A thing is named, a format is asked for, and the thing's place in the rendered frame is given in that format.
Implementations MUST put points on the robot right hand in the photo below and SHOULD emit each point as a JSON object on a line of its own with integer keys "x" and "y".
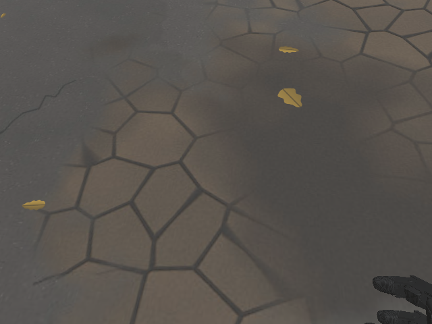
{"x": 413, "y": 289}

